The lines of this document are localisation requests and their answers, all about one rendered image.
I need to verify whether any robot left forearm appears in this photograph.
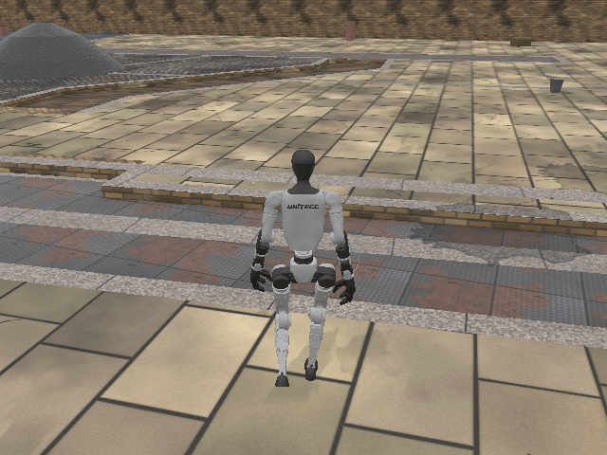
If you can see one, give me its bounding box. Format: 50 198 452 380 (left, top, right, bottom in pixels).
251 230 269 271

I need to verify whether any left robot hand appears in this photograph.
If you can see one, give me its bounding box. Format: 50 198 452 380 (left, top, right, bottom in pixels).
250 269 272 292

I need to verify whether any robot right upper arm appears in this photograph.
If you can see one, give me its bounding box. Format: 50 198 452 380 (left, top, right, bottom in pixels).
323 191 345 245

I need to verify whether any humanoid robot torso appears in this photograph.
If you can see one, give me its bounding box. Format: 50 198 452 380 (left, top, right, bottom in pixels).
281 186 325 284

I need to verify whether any robot right shin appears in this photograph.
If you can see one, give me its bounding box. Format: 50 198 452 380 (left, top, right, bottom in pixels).
307 308 326 369

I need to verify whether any robot right forearm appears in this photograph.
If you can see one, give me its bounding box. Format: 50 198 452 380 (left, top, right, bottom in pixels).
336 230 354 280

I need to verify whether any right robot hand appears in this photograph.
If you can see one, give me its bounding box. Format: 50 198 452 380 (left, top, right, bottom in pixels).
333 277 356 305

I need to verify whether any robot left upper arm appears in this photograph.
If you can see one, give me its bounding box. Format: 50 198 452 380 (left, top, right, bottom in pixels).
260 191 284 243

